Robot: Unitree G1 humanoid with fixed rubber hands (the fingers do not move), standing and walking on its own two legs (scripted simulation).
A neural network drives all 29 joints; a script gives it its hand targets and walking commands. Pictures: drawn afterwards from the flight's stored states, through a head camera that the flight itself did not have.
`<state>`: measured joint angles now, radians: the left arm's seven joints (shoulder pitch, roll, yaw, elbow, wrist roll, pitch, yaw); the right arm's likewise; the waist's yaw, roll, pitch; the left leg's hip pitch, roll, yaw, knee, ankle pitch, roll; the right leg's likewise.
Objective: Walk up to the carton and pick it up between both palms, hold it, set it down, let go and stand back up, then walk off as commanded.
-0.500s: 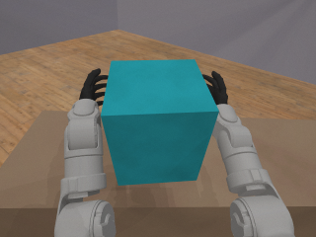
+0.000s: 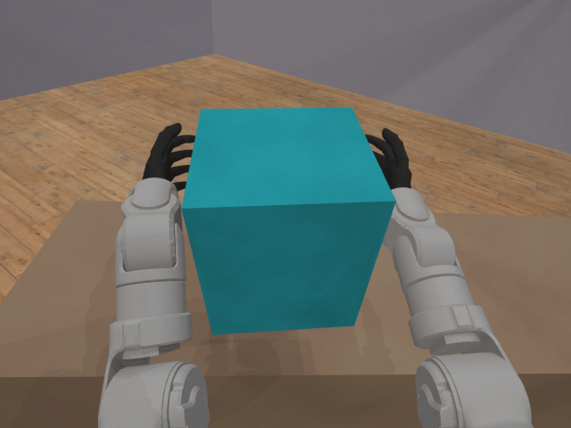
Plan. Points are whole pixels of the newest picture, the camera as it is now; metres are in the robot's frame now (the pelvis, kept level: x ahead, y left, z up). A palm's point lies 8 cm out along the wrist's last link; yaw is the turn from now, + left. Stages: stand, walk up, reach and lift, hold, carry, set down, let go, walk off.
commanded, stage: hold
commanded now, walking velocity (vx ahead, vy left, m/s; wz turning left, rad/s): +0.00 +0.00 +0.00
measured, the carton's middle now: (281, 222) +0.38 -0.01 +0.16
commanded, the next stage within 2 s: set down in 0.16 s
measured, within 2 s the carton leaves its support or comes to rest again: neither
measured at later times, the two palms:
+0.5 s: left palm (161, 166) +0.38 +0.14 +0.25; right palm (396, 174) +0.37 -0.16 +0.25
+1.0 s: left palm (176, 190) +0.41 +0.14 +0.19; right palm (386, 213) +0.38 -0.16 +0.18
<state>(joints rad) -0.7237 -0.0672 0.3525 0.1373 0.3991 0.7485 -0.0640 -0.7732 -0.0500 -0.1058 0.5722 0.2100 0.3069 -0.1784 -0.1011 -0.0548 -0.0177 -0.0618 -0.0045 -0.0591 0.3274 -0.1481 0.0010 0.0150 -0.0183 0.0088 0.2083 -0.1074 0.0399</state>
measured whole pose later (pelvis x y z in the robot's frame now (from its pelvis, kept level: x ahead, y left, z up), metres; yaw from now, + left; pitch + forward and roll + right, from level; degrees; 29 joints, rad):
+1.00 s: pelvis +0.04 +0.00 +0.00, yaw +0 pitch -9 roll -1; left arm -0.66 -0.08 0.40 0.33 0.40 0.45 -0.16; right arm -0.57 0.01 -0.09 0.63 0.06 -0.03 -0.22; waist -0.10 -0.07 0.01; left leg 0.03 0.00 -0.05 0.35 -0.22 0.01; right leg 0.11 -0.02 0.01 0.21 -0.16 0.04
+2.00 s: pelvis +0.03 +0.02 +0.00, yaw -4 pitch -8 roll -1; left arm -0.72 -0.03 0.41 0.60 0.40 0.29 -0.19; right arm -0.51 0.06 -0.18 0.66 -0.03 -0.10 -0.25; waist -0.10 -0.13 0.09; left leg 0.03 0.00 0.01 0.34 -0.22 0.03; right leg 0.09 -0.03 0.01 0.20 -0.15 0.05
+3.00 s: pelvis +0.04 +0.03 +0.00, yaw -5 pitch -2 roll -2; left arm -0.79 0.01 0.43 0.78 0.40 0.13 -0.21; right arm -0.52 0.13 -0.29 0.77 -0.15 -0.29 -0.29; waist -0.10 -0.08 0.10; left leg -0.11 0.00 0.04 0.36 -0.22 0.04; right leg -0.04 -0.04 0.01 0.19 -0.12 0.05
